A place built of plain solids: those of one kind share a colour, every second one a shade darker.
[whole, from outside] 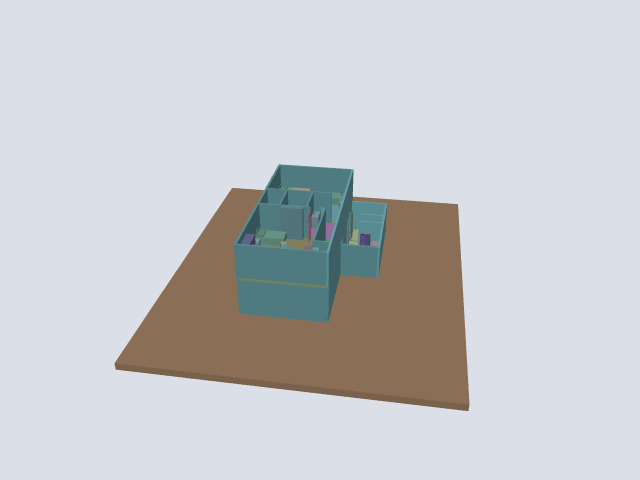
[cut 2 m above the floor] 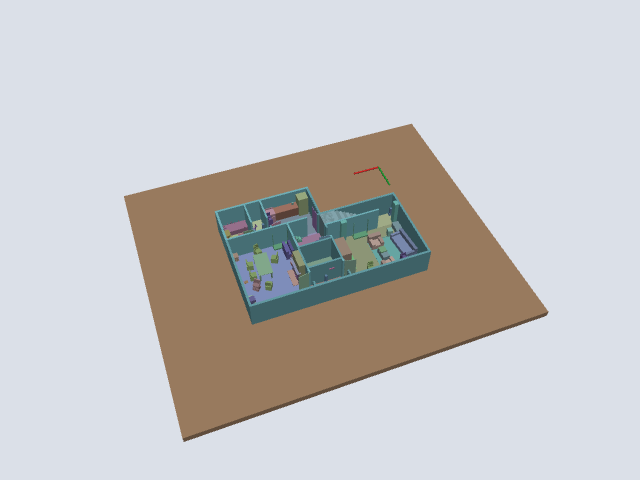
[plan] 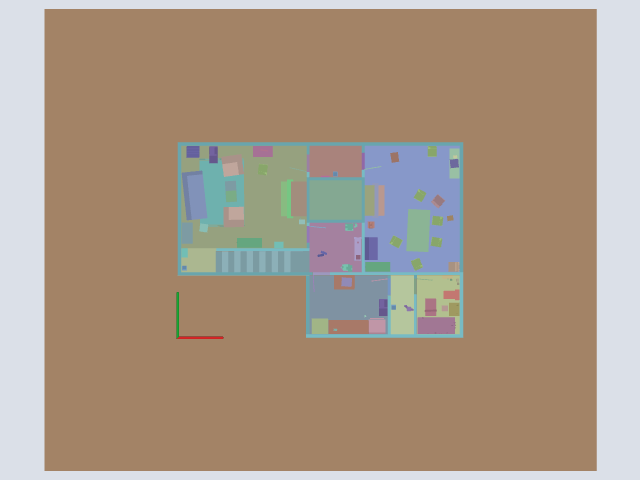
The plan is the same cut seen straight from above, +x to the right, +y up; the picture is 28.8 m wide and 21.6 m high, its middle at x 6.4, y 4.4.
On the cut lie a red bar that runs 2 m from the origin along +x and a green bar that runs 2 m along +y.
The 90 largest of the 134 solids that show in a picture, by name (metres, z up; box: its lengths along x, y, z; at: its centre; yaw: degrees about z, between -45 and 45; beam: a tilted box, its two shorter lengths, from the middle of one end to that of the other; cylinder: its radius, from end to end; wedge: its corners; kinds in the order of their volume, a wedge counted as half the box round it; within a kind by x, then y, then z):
{
 "under_1": {"box": [24.85, 20.8, 0.5], "at": [6.42, 4.4, -0.33]},
 "wall_1": {"box": [0.16, 5.69, 5.54], "at": [0.08, 5.79, 2.47]},
 "wall_2": {"box": [0.13, 0.95, 2.47], "at": [1.32, 3.42, 4.01]},
 "wall_3": {"box": [5.93, 0.031, 2.78], "at": [2.96, 2.81, 1.09]},
 "wall_4": {"box": [6.08, 0.13, 2.78], "at": [3.04, 2.88, 1.09]},
 "wall_5": {"box": [4.67, 0.13, 2.47], "at": [3.6, 3.96, 4.01]},
 "wall_6": {"box": [4.2, 0.13, 2.78], "at": [3.83, 3.96, 1.09]},
 "wall_7": {"box": [0.16, 2.63, 2.78], "at": [5.85, 1.48, 1.09]},
 "wall_8": {"box": [0.13, 1.78, 5.54], "at": [5.87, 6.2, 2.47]},
 "wall_9": {"box": [0.13, 0.24, 2.78], "at": [5.87, 7.34, 1.09]},
 "wall_10": {"box": [0.13, 1.42, 2.47], "at": [5.87, 7.93, 4.01]},
 "wall_11": {"box": [12.85, 0.16, 2.47], "at": [6.42, 2.87, 4.01]},
 "wall_12": {"box": [12.85, 0.16, 5.54], "at": [6.42, 8.72, 2.47]},
 "wall_13": {"box": [2.61, 0.13, 5.54], "at": [7.11, 5.25, 2.47]},
 "wall_14": {"box": [2.61, 0.13, 5.54], "at": [7.11, 7.16, 2.47]},
 "wall_15": {"box": [0.13, 2.23, 2.78], "at": [8.35, 4.07, 1.09]},
 "wall_16": {"box": [0.13, 1.33, 2.47], "at": [8.35, 4.51, 4.01]},
 "wall_17": {"box": [0.13, 1.78, 5.54], "at": [8.35, 6.2, 2.47]},
 "wall_18": {"box": [0.13, 0.34, 2.78], "at": [8.35, 7.39, 1.09]},
 "wall_19": {"box": [0.13, 1.42, 2.47], "at": [8.35, 7.93, 4.01]},
 "wall_20": {"box": [7.08, 0.16, 2.78], "at": [9.31, 0.08, 1.09]},
 "wall_21": {"box": [0.13, 1.76, 2.78], "at": [9.52, 1.04, 1.09]},
 "wall_22": {"box": [6.0, 0.13, 2.78], "at": [9.85, 2.88, 1.09]},
 "wall_23": {"box": [0.13, 1.8, 2.78], "at": [10.7, 1.06, 1.09]},
 "wall_24": {"box": [0.16, 2.66, 2.78], "at": [12.77, 1.49, 1.09]},
 "wall_25": {"box": [0.16, 5.69, 5.54], "at": [12.77, 5.79, 2.47]},
 "stair_1": {"box": [4.22, 0.95, 0.47], "at": [3.82, 3.42, -0.06]},
 "stair_2": {"box": [3.94, 0.95, 0.65], "at": [3.96, 3.42, 0.02]},
 "stair_3": {"box": [3.66, 0.95, 0.82], "at": [4.1, 3.42, 0.11]},
 "stair_4": {"box": [3.38, 0.95, 0.99], "at": [4.24, 3.42, 0.2]},
 "stair_5": {"box": [3.1, 0.95, 1.17], "at": [4.38, 3.42, 0.28]},
 "stair_6": {"box": [2.82, 0.95, 1.34], "at": [4.52, 3.42, 0.37]},
 "stair_7": {"box": [2.54, 0.95, 1.52], "at": [4.66, 3.42, 0.46]},
 "stair_8": {"box": [2.26, 0.95, 1.69], "at": [4.8, 3.42, 0.54]},
 "stair_9": {"box": [1.98, 0.95, 1.86], "at": [4.94, 3.42, 0.63]},
 "stair_10": {"box": [1.7, 0.95, 2.04], "at": [5.08, 3.42, 0.72]},
 "stair_11": {"box": [1.42, 0.95, 2.21], "at": [5.22, 3.42, 0.8]},
 "stair_12": {"box": [1.14, 0.95, 2.38], "at": [5.36, 3.42, 0.89]},
 "stair_13": {"box": [0.86, 0.95, 2.56], "at": [5.5, 3.42, 0.98]},
 "stair_14": {"box": [0.3, 0.95, 2.9], "at": [5.78, 3.42, 1.15]},
 "floor_hall_1": {"box": [1.57, 1.08, 0.5], "at": [0.94, 3.49, -0.25]},
 "floor_hall_2": {"box": [5.64, 4.61, 0.5], "at": [2.98, 6.33, -0.25]},
 "floor_parlour_1": {"box": [4.28, 5.69, 0.5], "at": [10.55, 5.79, -0.25]},
 "floor_kitchen_1": {"box": [3.52, 2.66, 0.5], "at": [7.69, 1.49, -0.25]},
 "upper_floor_hall_chamber_1": {"box": [5.64, 4.61, 0.16], "at": [2.98, 6.33, 2.7]},
 "upper_floor_parlour_chamber_1": {"box": [4.28, 5.69, 0.16], "at": [10.55, 5.79, 2.7]},
 "fixture_breast_hall_1": {"box": [0.71, 1.57, 2.53], "at": [5.45, 6.25, 1.21]},
 "floor_back_lobby_1": {"box": [2.35, 2.23, 0.5], "at": [7.11, 4.07, -0.25]},
 "floor_bathroom_1": {"box": [1.93, 2.66, 0.5], "at": [11.72, 1.49, -0.25]},
 "wardrobe_1": {"box": [1.82, 0.6, 2.0], "at": [1.35, 8.33, 3.78]},
 "floor_stack_1": {"box": [2.35, 1.78, 0.5], "at": [7.11, 6.2, -0.25]},
 "child_bed_1": {"box": [1.06, 2.06, 0.4], "at": [4.9, 7.63, 3.16]},
 "child_bed_2": {"box": [0.96, 0.55, 0.2], "at": [4.9, 8.34, 3.36]},
 "child_bed_3": {"box": [1.06, 2.06, 0.4], "at": [11.81, 3.96, 3.16]},
 "floor_lobby_1": {"box": [2.35, 1.42, 0.5], "at": [7.11, 7.93, -0.25]},
 "fixture_breast_parlour_1": {"box": [0.44, 1.38, 2.53], "at": [8.63, 6.18, 1.21]},
 "fixture_breast_hall_chamber_1": {"box": [0.36, 1.57, 2.52], "at": [5.62, 6.25, 3.99]},
 "floor_bath_lobby_1": {"box": [1.05, 2.66, 0.5], "at": [10.11, 1.49, -0.25]},
 "fixture_breast_parlour_chamber_1": {"box": [0.39, 1.38, 2.52], "at": [8.61, 6.18, 3.99]},
 "fridge_1": {"box": [0.75, 0.7, 1.72], "at": [6.4, 0.52, 0.86]},
 "sofa_1": {"box": [0.23, 2.16, 0.39], "at": [0.4, 6.37, 0.65], "yaw": 6.2},
 "sofa_2": {"box": [0.93, 2.16, 0.34], "at": [0.76, 6.4, 0.28], "yaw": 6.2},
 "counter_run_1": {"box": [1.81, 0.61, 0.78], "at": [7.68, 0.47, 0.49]},
 "upper_floor_landing_1": {"box": [2.35, 2.23, 0.16], "at": [7.11, 4.07, 2.7]},
 "armchair_club_1": {"box": [0.92, 0.33, 0.38], "at": [2.43, 8.04, 0.61], "yaw": 8.2},
 "armchair_club_2": {"box": [0.92, 0.9, 0.35], "at": [2.47, 7.75, 0.24], "yaw": 8.2},
 "armchair_club_3": {"box": [0.92, 0.33, 0.38], "at": [2.52, 5.14, 0.61], "yaw": 0.9},
 "armchair_club_4": {"box": [0.92, 0.9, 0.35], "at": [2.52, 5.44, 0.24], "yaw": 0.9},
 "bathtub_1": {"box": [1.7, 0.76, 0.44], "at": [11.63, 0.55, 0.22]},
 "chest_drawers_1": {"box": [1.04, 0.5, 0.95], "at": [7.74, 4.92, 3.25]},
 "billy_1": {"box": [0.28, 0.42, 2.02], "at": [0.31, 3.82, 1.01]},
 "billy_2": {"box": [0.42, 0.28, 2.02], "at": [4.55, 4.18, 1.01]},
 "range_cooker_1": {"box": [0.76, 0.65, 0.94], "at": [8.97, 0.49, 0.47]},
 "rug_1": {"box": [2.0, 2.9, 0.08], "at": [1.99, 6.54, -0.03], "yaw": 0.3},
 "drying_rack_1": {"box": [0.19, 1.02, 0.35], "at": [8.51, 4.01, 0.71]},
 "drying_rack_2": {"box": [0.57, 1.02, 0.53], "at": [8.71, 4.01, 0.27]},
 "drying_rack_3": {"box": [0.19, 1.02, 0.35], "at": [8.9, 4.01, 0.71]},
 "sideboard_1": {"box": [0.45, 1.35, 0.71], "at": [12.46, 7.84, 0.51]},
 "trunk_1": {"box": [0.5, 0.95, 0.42], "at": [0.43, 4.71, 0.21]},
 "trunk_2": {"box": [0.5, 0.95, 0.42], "at": [2.39, 6.58, 0.21], "yaw": 3.3},
 "wall_band_1": {"box": [0.16, 5.69, 0.31], "at": [0.08, 5.79, 2.62]},
 "wall_foot_1": {"box": [0.16, 5.69, 0.17], "at": [0.08, 5.79, 2.7]},
 "clothes_rail_1": {"box": [1.13, 0.44, 0.12], "at": [3.22, 4.27, 0.06]},
 "clothes_rail_2": {"box": [1.13, 0.44, 0.12], "at": [9.0, 3.19, 0.06]},
 "laundry_basket_1": {"box": [0.37, 0.37, 0.6], "at": [1.17, 4.94, 0.3], "yaw": -8.1},
 "fixture_hearth_hall_1": {"box": [0.45, 1.57, 0.1], "at": [4.87, 6.25, 0.0]},
 "leaf_hall_door_1": {"box": [0.79, 0.035, 2.3], "at": [5.42, 7.57, 1.15], "yaw": -13.0},
 "leaf_kitchen_door_1": {"box": [0.035, 0.77, 2.3], "at": [6.12, 2.44, 1.15], "yaw": 3.0},
 "leaf_parlour_door_1": {"box": [0.77, 0.035, 2.3], "at": [8.79, 7.64, 1.15], "yaw": 10.0},
 "leaf_hall_chamber_door_1": {"box": [0.75, 0.035, 2.3], "at": [5.42, 4.98, 3.93], "yaw": -3.0}
}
